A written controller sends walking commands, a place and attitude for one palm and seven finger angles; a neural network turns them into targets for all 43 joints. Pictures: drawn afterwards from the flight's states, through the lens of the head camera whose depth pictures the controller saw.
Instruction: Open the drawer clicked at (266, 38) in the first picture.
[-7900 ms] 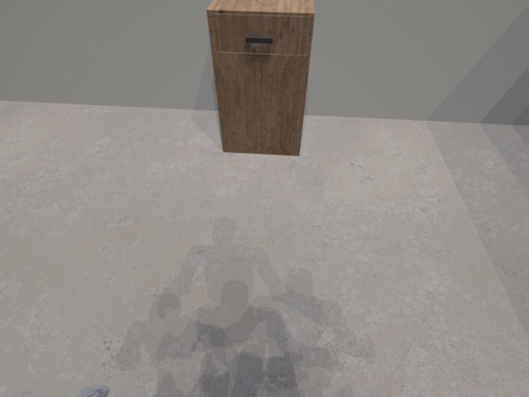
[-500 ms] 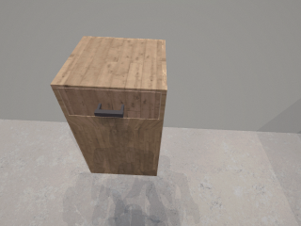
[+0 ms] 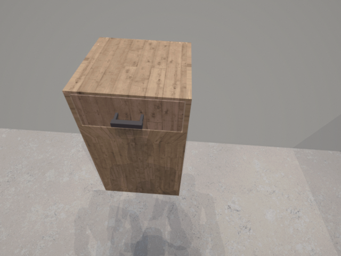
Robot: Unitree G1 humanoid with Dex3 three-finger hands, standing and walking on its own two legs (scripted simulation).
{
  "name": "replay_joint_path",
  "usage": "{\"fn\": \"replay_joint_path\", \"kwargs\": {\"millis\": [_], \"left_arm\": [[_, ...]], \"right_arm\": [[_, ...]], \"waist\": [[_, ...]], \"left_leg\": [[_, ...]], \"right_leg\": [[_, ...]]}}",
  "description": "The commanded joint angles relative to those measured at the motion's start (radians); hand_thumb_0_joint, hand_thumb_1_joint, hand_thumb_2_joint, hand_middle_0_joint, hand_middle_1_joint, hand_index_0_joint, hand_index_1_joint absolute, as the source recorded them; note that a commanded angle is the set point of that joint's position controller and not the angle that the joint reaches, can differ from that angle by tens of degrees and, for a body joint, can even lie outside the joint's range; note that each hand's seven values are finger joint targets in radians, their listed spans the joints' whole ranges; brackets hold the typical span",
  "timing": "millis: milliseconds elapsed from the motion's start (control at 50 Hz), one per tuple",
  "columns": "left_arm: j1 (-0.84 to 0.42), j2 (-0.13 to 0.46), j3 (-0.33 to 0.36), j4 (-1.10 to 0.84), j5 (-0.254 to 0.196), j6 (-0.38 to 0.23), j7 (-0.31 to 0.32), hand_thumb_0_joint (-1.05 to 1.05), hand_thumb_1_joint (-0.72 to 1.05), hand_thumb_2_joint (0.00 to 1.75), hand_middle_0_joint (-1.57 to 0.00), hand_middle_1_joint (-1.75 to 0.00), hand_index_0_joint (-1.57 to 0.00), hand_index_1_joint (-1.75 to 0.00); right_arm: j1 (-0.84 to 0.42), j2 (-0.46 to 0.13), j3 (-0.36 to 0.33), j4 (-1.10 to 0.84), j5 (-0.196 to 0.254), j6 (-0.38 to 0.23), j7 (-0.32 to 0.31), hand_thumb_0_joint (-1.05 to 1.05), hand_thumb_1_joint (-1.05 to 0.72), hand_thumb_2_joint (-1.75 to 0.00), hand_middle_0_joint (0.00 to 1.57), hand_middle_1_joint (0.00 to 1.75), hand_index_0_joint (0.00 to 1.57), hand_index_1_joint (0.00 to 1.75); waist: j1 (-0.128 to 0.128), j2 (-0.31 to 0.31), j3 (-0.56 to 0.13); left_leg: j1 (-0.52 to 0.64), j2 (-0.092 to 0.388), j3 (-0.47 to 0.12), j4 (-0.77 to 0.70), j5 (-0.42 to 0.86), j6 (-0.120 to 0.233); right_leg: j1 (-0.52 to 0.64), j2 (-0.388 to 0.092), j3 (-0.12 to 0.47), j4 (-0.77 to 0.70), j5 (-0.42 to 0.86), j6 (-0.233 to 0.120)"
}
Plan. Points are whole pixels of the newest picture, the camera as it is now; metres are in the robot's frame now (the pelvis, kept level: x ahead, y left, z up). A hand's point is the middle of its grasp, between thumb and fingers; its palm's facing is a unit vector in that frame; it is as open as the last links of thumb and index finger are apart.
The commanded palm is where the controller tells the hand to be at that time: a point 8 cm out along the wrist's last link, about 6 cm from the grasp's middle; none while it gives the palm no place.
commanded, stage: look again from close up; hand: left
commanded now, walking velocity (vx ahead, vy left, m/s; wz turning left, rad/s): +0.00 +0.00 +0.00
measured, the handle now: (128, 120) +0.59 +0.20 -0.08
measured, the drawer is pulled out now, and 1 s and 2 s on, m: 0.00 0.00 0.00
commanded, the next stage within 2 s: shuffle to correct the standing spot in 0.44 s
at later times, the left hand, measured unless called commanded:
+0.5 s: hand out of the picture +0.00 +0.14 -0.18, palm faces +0.05 -0.99 -0.15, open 7.4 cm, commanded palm none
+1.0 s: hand out of the picture +0.02 +0.15 -0.19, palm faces +0.06 -0.99 -0.14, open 7.4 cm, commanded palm none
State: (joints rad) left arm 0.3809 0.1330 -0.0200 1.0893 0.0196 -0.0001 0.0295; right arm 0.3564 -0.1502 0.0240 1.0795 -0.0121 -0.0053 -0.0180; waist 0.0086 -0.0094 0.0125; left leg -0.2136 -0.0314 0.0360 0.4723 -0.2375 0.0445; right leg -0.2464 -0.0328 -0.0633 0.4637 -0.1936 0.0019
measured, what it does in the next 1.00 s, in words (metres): shifts its weight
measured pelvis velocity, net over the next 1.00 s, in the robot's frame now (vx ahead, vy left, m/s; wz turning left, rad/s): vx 0.08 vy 0.00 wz -0.01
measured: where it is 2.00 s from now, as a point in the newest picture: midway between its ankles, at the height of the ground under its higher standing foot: outside the picture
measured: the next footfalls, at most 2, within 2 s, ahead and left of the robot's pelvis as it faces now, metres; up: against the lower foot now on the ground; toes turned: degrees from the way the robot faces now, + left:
none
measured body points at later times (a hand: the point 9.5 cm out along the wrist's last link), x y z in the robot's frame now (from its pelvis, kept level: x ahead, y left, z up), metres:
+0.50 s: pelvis +0.02 -0.01 +0.00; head +0.01 +0.00 +0.45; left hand +0.00 +0.19 -0.16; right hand +0.00 -0.21 -0.16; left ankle +0.01 +0.09 -0.74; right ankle +0.04 -0.12 -0.74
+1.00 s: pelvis +0.08 +0.00 +0.00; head +0.08 +0.02 +0.45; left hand +0.02 +0.20 -0.17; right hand +0.04 -0.20 -0.16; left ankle +0.01 +0.09 -0.74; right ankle +0.05 -0.12 -0.73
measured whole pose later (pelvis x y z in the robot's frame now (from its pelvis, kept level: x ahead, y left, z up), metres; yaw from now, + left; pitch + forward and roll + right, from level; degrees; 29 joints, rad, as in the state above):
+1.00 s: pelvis +0.08 +0.00 +0.00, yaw +0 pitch -1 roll +0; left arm 0.40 0.12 0.02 1.13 0.02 0.00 0.04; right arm 0.38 -0.10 0.03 1.11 -0.01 -0.05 -0.06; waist 0.01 -0.04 0.02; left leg -0.11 -0.04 0.05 0.49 -0.36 0.06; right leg -0.23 -0.04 -0.06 0.59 -0.38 -0.02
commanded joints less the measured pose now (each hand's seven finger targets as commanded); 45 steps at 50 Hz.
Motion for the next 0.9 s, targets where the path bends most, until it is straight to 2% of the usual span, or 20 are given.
{"fn": "replay_joint_path", "kwargs": {"millis": [0,40,120,160,200,380,520,560,600,640,680,740,780,800,820,840,860,880], "left_arm": [[0.039,0.077,0.017,-0.022,-0.007,-0.026,0.004,0.00,0.90,0.90,-0.20,-0.30,-0.20,-0.30],[0.041,0.073,0.017,-0.014,-0.007,-0.027,0.005,0.00,0.90,0.90,-0.20,-0.30,-0.20,-0.30],[0.040,0.062,0.019,-0.009,-0.007,-0.027,0.008,0.00,0.90,0.90,-0.20,-0.30,-0.20,-0.30],[0.043,0.058,0.019,-0.004,-0.008,-0.029,0.009,0.00,0.90,0.90,-0.20,-0.30,-0.20,-0.30],[0.038,0.057,0.020,-0.005,-0.007,-0.028,0.010,0.00,0.90,0.90,-0.20,-0.30,-0.20,-0.30],[0.035,0.052,0.024,-0.006,-0.006,-0.025,0.011,0.00,0.90,0.90,-0.20,-0.30,-0.20,-0.30],[0.039,0.050,0.025,-0.007,-0.007,-0.026,0.009,0.00,0.90,0.90,-0.20,-0.30,-0.20,-0.30],[0.045,0.054,0.030,-0.006,-0.002,-0.026,0.006,0.00,0.90,0.90,-0.20,-0.30,-0.20,-0.30],[0.049,0.061,0.036,-0.015,0.004,-0.021,0.000,0.00,0.90,0.90,-0.20,-0.30,-0.20,-0.30],[0.060,0.066,0.043,-0.021,0.006,-0.020,-0.005,0.00,0.90,0.90,-0.20,-0.30,-0.20,-0.30],[0.081,0.075,0.052,-0.021,0.006,-0.022,-0.007,0.00,0.90,0.90,-0.20,-0.30,-0.20,-0.30],[0.122,0.095,0.066,-0.014,0.001,-0.031,-0.006,0.00,0.90,0.90,-0.20,-0.30,-0.20,-0.30],[0.139,0.112,0.077,-0.014,0.001,-0.034,-0.002,0.00,0.90,0.90,-0.20,-0.30,-0.20,-0.30],[0.128,0.110,0.081,-0.017,0.003,-0.037,0.000,0.00,0.90,0.90,-0.20,-0.30,-0.20,-0.30],[0.100,0.099,0.078,-0.022,0.003,-0.036,0.000,0.00,0.90,0.90,-0.20,-0.30,-0.20,-0.30],[0.069,0.067,0.068,-0.025,0.003,-0.033,-0.002,0.00,0.90,0.90,-0.20,-0.30,-0.20,-0.30],[0.058,0.030,0.055,-0.026,0.004,-0.032,-0.001,0.00,0.90,0.90,-0.20,-0.30,-0.20,-0.30],[0.049,0.011,0.043,-0.020,0.000,-0.029,0.006,0.00,0.90,0.90,-0.20,-0.30,-0.20,-0.30]], "right_arm": [[0.044,-0.083,-0.016,-0.022,0.001,-0.020,-0.006,0.00,-0.90,-0.90,0.20,0.30,0.20,0.30],[0.046,-0.074,-0.015,-0.013,0.002,-0.020,-0.008,0.00,-0.90,-0.90,0.20,0.30,0.20,0.30],[0.052,-0.060,-0.015,0.001,0.002,-0.022,-0.010,0.00,-0.90,-0.90,0.20,0.30,0.20,0.30],[0.047,-0.057,-0.015,0.005,0.001,-0.022,-0.012,0.00,-0.90,-0.90,0.20,0.30,0.20,0.30],[0.047,-0.055,-0.016,0.008,0.002,-0.022,-0.012,0.00,-0.90,-0.90,0.20,0.30,0.20,0.30],[0.048,-0.049,-0.016,0.015,0.000,-0.022,-0.015,0.00,-0.90,-0.90,0.20,0.30,0.20,0.30],[0.048,-0.048,-0.017,0.015,0.000,-0.022,-0.015,0.00,-0.90,-0.90,0.20,0.30,0.20,0.30],[0.059,-0.057,-0.020,0.020,-0.004,-0.021,-0.014,0.00,-0.90,-0.90,0.20,0.30,0.20,0.30],[0.063,-0.064,-0.025,0.012,-0.008,-0.013,-0.009,0.00,-0.90,-0.90,0.20,0.30,0.20,0.30],[0.059,-0.064,-0.029,0.001,-0.011,-0.011,-0.006,0.00,-0.90,-0.90,0.20,0.30,0.20,0.30],[0.064,-0.056,-0.030,-0.009,-0.012,-0.012,-0.005,0.00,-0.90,-0.90,0.20,0.30,0.20,0.30],[0.060,-0.033,-0.028,-0.023,-0.012,-0.022,-0.003,0.00,-0.90,-0.90,0.20,0.30,0.20,0.30],[0.066,-0.027,-0.027,-0.033,-0.012,-0.026,0.000,0.00,-0.90,-0.90,0.20,0.30,0.20,0.30],[0.074,-0.019,-0.027,-0.032,-0.012,-0.030,0.001,0.00,-0.90,-0.90,0.20,0.30,0.20,0.30],[0.097,-0.013,-0.024,-0.024,-0.010,-0.036,0.000,0.00,-0.90,-0.90,0.20,0.30,0.20,0.30],[0.142,-0.019,-0.019,0.003,-0.007,-0.045,-0.003,0.00,-0.90,-0.90,0.20,0.30,0.20,0.30],[0.200,-0.058,-0.023,0.036,-0.007,-0.053,-0.013,0.00,-0.90,-0.90,0.20,0.30,0.20,0.30],[0.229,-0.083,-0.022,0.054,-0.004,-0.052,-0.030,0.00,-0.90,-0.90,0.20,0.30,0.20,0.30]], "waist": [[-0.006,0.012,0.061],[-0.006,-0.005,0.068],[-0.004,0.007,0.073],[-0.004,-0.012,0.066],[-0.004,0.007,0.076],[-0.001,0.022,0.088],[0.000,0.004,0.078],[0.000,-0.002,0.072],[0.002,-0.001,0.114],[0.008,0.003,0.142],[0.013,-0.029,0.152],[0.022,-0.100,0.142],[0.014,-0.116,0.124],[0.005,-0.102,0.129],[-0.015,-0.062,0.123],[-0.032,0.030,0.114],[-0.038,0.171,0.074],[-0.038,0.259,0.083]], "left_leg": [[-0.103,0.111,-0.122,-0.144,-0.069,0.003],[-0.101,0.108,-0.114,-0.137,-0.049,0.001],[-0.100,0.112,-0.114,-0.138,-0.016,0.000],[-0.084,0.109,-0.106,-0.126,0.011,-0.002],[-0.083,0.111,-0.106,-0.128,0.013,-0.003],[-0.083,0.118,-0.111,-0.146,0.021,-0.004],[-0.070,0.116,-0.107,-0.146,0.031,-0.004],[-0.073,0.109,-0.102,-0.143,-0.091,0.001],[-0.121,0.104,-0.112,-0.149,-0.242,0.012],[-0.156,0.097,-0.110,-0.133,-0.292,0.020],[-0.189,0.077,-0.089,-0.084,-0.277,0.020],[-0.220,0.033,-0.016,0.062,-0.163,0.008],[-0.209,0.036,0.011,0.124,-0.143,0.008],[-0.176,0.042,0.015,0.094,-0.135,0.008],[-0.092,0.046,0.003,0.009,-0.092,0.008],[-0.002,0.085,-0.055,-0.072,0.072,0.015],[0.093,0.185,-0.161,-0.091,0.373,0.046],[0.154,0.270,-0.240,-0.102,0.752,0.092]], "right_leg": [[0.041,-0.076,0.102,-0.094,-0.057,-0.039],[0.042,-0.079,0.105,-0.100,-0.054,-0.039],[0.053,-0.078,0.096,-0.094,-0.023,-0.040],[0.054,-0.080,0.098,-0.098,-0.007,-0.040],[0.046,-0.079,0.096,-0.098,-0.009,-0.040],[0.060,-0.070,0.088,-0.093,0.016,-0.040],[0.070,-0.073,0.085,-0.103,0.022,-0.039],[0.067,-0.069,0.087,-0.094,-0.100,-0.048],[0.026,-0.064,0.097,-0.094,-0.247,-0.057],[0.006,-0.068,0.119,-0.101,-0.319,-0.068],[0.017,-0.086,0.158,-0.121,-0.365,-0.085],[0.059,-0.159,0.254,-0.181,-0.380,-0.133],[0.065,-0.207,0.287,-0.206,-0.361,-0.164],[0.039,-0.215,0.274,-0.193,-0.322,-0.171],[-0.003,-0.182,0.214,-0.136,-0.217,-0.155],[-0.037,-0.094,0.111,-0.016,-0.077,-0.115],[-0.076,-0.021,0.002,0.126,-0.026,-0.067],[-0.139,0.010,-0.032,0.186,-0.141,-0.032]]}}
